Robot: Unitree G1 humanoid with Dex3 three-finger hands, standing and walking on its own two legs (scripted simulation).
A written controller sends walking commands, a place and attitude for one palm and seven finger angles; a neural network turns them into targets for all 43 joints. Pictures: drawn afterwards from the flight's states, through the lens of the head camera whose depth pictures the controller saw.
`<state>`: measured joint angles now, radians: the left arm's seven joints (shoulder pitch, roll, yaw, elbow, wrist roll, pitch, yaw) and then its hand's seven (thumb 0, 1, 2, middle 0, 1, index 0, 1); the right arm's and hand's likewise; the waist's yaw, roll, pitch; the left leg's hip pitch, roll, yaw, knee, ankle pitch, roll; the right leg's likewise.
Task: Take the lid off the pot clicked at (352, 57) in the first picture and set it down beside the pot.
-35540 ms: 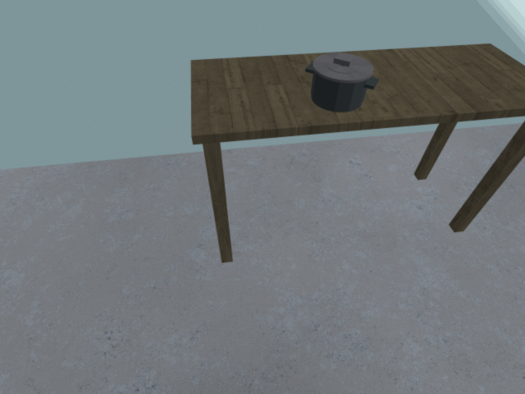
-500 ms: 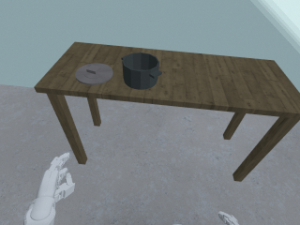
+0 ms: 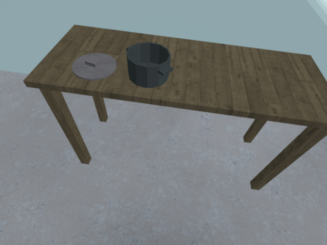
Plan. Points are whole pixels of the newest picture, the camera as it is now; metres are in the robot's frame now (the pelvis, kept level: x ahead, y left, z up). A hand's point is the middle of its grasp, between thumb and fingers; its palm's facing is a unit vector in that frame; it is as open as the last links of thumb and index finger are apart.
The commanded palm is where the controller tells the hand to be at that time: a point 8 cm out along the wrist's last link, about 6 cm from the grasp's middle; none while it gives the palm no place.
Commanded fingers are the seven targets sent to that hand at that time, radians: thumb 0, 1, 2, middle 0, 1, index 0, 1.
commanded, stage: stop stepping back and stand still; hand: left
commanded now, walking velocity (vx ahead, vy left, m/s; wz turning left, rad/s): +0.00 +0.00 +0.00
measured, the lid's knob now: (93, 61) +0.76 +0.31 -0.01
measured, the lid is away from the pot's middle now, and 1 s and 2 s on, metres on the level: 0.23 0.23 0.23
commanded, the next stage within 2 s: let the arm hang, fingers relaxed in 0.74 s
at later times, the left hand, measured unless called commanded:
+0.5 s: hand out of the picture +0.08 +0.15 -0.18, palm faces +0.04 -0.98 -0.20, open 7.3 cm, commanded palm none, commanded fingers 0.00 0.90 0.90 -0.20 -0.30 -0.20 -0.30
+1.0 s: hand out of the picture +0.06 +0.16 -0.18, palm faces +0.02 -0.98 -0.19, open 7.3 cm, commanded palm none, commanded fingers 0.00 0.90 0.90 -0.20 -0.30 -0.20 -0.30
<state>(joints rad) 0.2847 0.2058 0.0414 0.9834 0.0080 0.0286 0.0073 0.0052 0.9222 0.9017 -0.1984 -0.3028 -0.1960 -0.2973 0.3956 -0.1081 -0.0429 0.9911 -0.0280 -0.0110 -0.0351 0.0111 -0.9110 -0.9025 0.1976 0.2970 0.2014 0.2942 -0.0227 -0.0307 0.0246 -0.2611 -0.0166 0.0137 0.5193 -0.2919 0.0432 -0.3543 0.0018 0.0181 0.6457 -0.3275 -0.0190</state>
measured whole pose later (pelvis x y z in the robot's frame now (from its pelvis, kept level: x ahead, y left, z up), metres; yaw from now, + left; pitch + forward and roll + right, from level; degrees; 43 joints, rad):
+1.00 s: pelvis +0.04 -0.02 +0.00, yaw -1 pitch +0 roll -1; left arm 0.26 0.16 0.03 1.07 0.01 0.00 0.04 0.01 0.93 0.90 -0.20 -0.30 -0.20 -0.30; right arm 0.30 -0.10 -0.06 1.09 -0.01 0.00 -0.04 0.01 -0.92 -0.90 0.20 0.30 0.20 0.29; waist -0.01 -0.01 0.06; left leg -0.14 0.01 0.03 0.48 -0.34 0.01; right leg -0.17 0.02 0.05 0.47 -0.30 0.00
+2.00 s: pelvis +0.03 -0.01 +0.00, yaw -1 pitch +0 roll +0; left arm 0.28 0.14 0.03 1.10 0.01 0.00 0.05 0.01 0.92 0.90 -0.20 -0.30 -0.20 -0.30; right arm 0.30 -0.09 -0.06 1.11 -0.01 -0.01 -0.04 0.01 -0.92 -0.90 0.20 0.30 0.20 0.29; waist -0.01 -0.01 0.06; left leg -0.14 0.00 0.03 0.46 -0.31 0.02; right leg -0.17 0.01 0.05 0.45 -0.27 0.01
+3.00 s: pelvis +0.02 -0.02 +0.00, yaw -1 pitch -1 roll +0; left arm 0.29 0.13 0.03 1.11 0.01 -0.01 0.05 0.01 0.92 0.90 -0.20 -0.30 -0.20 -0.30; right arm 0.31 -0.08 -0.06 1.13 -0.01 -0.01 -0.04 0.01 -0.91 -0.90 0.20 0.30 0.20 0.29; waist -0.01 -0.01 0.05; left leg -0.14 0.00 0.03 0.46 -0.30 0.02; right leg -0.18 0.01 0.05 0.45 -0.26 0.01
